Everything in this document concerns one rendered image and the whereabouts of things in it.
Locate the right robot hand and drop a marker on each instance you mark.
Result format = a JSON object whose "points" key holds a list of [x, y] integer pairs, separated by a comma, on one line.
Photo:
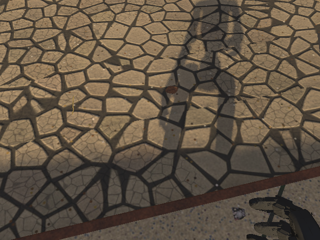
{"points": [[301, 226]]}

